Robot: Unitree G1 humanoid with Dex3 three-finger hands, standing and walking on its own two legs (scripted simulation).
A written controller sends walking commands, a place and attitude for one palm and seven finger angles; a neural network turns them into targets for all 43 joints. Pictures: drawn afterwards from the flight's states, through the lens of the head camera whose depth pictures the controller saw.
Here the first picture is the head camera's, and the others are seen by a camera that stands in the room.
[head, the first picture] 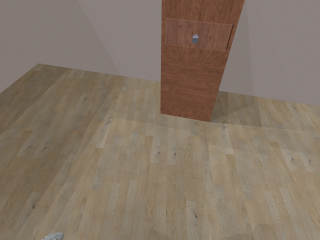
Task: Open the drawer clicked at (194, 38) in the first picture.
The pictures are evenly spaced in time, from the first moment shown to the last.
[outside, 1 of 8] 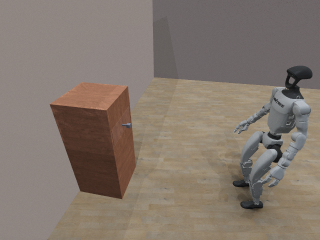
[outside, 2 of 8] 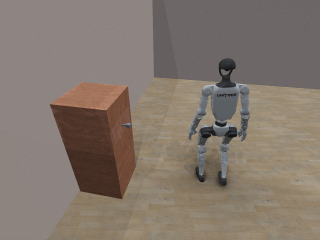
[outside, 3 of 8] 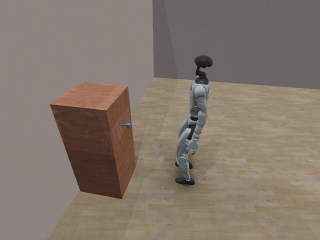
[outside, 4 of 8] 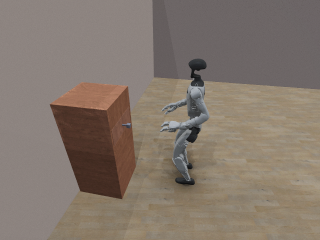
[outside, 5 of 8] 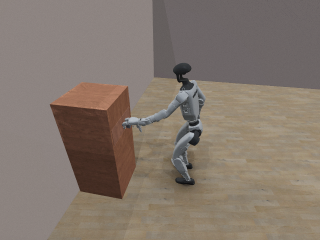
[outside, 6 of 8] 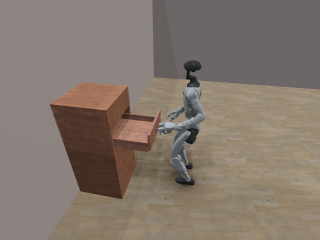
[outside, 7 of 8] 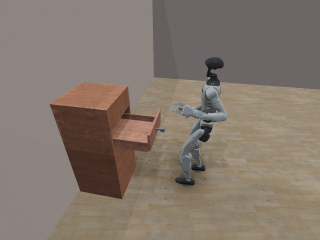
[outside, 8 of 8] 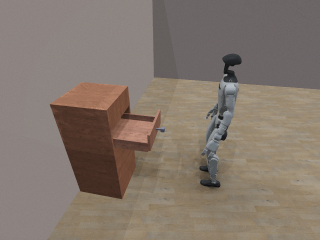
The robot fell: no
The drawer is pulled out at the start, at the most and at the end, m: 0.00 0.30 0.30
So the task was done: yes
